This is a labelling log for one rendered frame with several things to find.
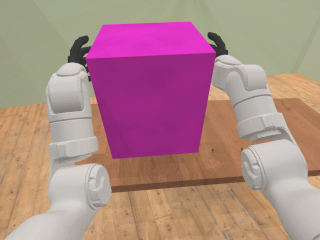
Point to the right robot upper arm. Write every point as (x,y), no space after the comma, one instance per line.
(277,169)

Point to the robot right forearm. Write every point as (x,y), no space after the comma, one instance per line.
(251,99)

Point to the left robot hand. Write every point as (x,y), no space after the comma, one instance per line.
(77,53)

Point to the left robot upper arm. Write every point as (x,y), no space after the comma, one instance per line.
(76,193)

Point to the robot left forearm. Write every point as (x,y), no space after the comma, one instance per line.
(69,113)

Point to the table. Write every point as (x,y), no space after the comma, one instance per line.
(218,160)

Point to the right robot hand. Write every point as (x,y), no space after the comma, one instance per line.
(220,49)

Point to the carton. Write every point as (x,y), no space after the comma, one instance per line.
(151,82)

